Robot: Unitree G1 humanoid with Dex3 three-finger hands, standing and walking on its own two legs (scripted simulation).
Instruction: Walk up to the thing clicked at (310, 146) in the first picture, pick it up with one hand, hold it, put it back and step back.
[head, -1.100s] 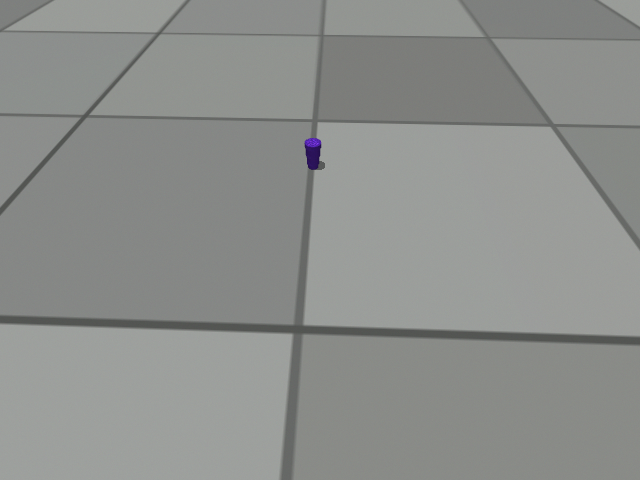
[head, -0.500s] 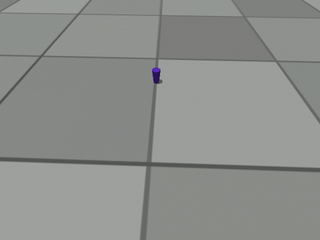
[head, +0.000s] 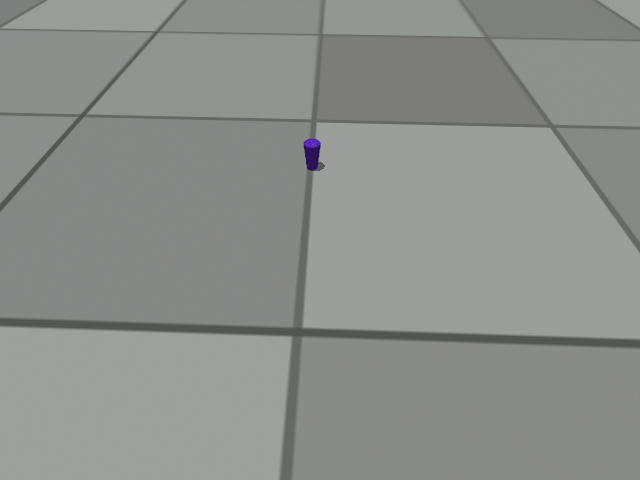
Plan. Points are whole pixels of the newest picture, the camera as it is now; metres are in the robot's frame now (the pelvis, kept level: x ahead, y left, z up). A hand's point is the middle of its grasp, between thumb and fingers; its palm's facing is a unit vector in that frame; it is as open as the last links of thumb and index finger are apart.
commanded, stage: stand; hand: left
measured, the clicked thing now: (312, 155) +1.76 +0.01 -0.71
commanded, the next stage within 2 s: walk up in 0.02 s
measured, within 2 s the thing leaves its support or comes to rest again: neither
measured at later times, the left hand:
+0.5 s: hand (191, 467) +0.19 +0.19 -0.14, palm faces -0.04 -0.91 -0.41, open 7.4 cm
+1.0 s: hand (229, 307) +0.47 +0.18 -0.16, palm faces -0.13 -0.93 -0.34, open 7.4 cm
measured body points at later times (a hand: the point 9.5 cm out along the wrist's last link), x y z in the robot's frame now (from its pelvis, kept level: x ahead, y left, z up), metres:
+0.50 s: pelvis +0.12 -0.10 -0.02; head +0.10 -0.12 +0.43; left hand +0.19 +0.23 -0.11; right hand +0.16 -0.43 -0.14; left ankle +0.10 +0.04 -0.68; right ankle +0.13 -0.20 -0.75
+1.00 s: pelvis +0.40 -0.09 -0.01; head +0.42 -0.08 +0.44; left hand +0.47 +0.23 -0.14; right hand +0.47 -0.41 -0.11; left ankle +0.43 +0.03 -0.75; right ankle +0.31 -0.22 -0.66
